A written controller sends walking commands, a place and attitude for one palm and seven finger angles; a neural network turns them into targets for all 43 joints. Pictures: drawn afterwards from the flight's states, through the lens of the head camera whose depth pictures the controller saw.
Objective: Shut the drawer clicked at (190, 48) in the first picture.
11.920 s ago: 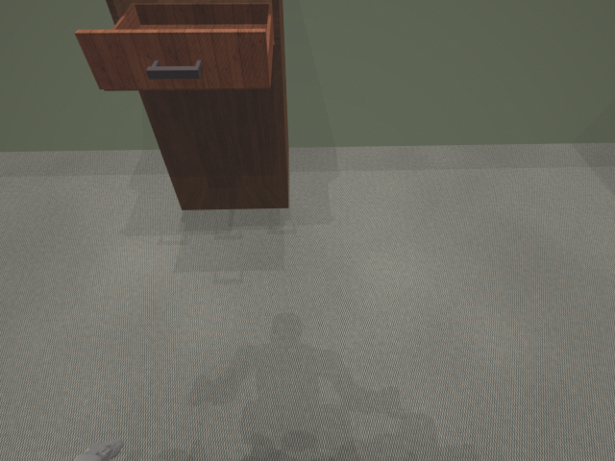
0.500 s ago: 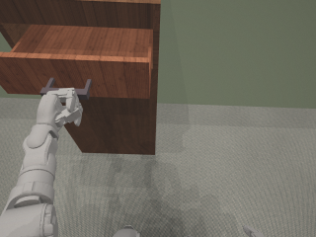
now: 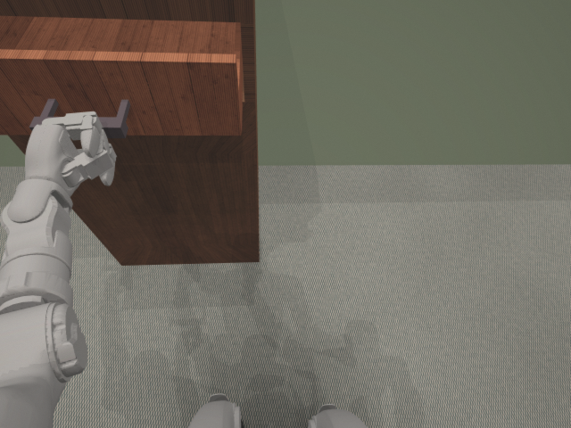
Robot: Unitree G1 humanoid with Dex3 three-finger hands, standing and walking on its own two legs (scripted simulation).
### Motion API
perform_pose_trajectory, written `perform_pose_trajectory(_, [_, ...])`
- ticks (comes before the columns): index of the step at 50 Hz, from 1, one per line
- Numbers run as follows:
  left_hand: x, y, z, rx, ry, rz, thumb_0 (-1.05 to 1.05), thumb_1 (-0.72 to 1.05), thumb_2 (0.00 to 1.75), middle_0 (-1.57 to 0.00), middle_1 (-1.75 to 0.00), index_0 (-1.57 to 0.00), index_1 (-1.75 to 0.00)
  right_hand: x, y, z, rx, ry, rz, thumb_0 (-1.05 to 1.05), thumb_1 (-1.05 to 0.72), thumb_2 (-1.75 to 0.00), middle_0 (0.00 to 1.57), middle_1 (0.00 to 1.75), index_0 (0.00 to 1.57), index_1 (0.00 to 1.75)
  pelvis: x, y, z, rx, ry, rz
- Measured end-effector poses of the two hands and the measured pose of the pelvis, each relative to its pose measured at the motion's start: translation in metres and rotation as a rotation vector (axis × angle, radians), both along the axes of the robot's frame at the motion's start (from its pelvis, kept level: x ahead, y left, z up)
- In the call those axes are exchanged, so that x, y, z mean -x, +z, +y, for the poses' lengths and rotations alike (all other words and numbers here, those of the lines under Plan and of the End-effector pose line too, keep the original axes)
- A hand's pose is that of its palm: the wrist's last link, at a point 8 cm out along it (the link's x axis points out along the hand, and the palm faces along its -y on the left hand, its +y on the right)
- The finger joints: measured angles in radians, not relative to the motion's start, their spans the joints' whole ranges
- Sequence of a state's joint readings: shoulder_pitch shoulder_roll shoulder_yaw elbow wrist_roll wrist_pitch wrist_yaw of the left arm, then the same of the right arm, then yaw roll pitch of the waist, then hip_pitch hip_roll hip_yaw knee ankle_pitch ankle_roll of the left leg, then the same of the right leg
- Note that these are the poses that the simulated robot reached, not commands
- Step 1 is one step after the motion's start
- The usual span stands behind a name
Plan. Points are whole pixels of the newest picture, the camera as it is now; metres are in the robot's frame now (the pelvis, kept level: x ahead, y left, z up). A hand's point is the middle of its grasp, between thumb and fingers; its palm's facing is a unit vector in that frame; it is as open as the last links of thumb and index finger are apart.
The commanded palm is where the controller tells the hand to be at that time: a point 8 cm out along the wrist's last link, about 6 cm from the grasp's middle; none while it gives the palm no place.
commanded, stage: push the drawer shut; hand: left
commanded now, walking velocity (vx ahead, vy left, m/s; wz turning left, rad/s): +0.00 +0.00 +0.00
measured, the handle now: (84, 117) +0.54 +0.27 +0.09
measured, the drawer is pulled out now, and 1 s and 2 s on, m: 0.09 0.00 0.00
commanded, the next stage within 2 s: pull the fist back off the drawer in 0.98 s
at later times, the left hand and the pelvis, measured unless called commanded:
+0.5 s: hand (117, 118) +0.53 +0.22 +0.10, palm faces +0.01 -1.00 -0.02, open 3.3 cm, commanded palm +0.53 +0.27 +0.09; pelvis +0.00 +0.01 -0.01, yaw -1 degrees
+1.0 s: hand (110, 105) +0.56 +0.24 +0.09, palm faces +0.00 -1.00 -0.02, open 3.1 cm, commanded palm +0.59 +0.26 +0.09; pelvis +0.00 +0.02 -0.02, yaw -1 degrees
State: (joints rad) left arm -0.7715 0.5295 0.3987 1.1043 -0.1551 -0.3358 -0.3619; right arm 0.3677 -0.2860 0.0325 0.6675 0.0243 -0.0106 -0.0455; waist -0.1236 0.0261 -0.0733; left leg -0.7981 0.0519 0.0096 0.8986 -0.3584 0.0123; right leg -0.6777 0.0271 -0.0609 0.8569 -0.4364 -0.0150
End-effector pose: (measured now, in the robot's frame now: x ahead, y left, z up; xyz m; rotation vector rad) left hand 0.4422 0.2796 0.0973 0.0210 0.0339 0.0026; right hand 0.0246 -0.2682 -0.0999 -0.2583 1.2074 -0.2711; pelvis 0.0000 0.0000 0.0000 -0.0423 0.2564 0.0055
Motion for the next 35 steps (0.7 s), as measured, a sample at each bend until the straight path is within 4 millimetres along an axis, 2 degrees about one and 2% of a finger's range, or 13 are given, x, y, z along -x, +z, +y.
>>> perform_pose_trajectory(14, [-0.036,0.0,-0.002,0.001,0.009,0.013,0.04,0.86,0.93,-1.4,-1.6,-1.4,-1.6,0.027,-0.004,0.003,0.007,-0.036,0.097,0.01,-0.9,-0.89,0.2,0.3,0.2,0.3,0.0,-0.007,0.003,0.011,-0.003,0.056])
perform_pose_trajectory(35, [-0.093,0.001,0.0,0.009,0.006,0.024,0.04,0.84,0.91,-1.4,-1.6,-1.4,-1.6,0.065,0.004,0.023,0.012,-0.097,0.24,0.0,-0.9,-0.89,0.2,0.3,0.2,0.3,-0.009,-0.012,0.014,0.031,-0.021,0.133])
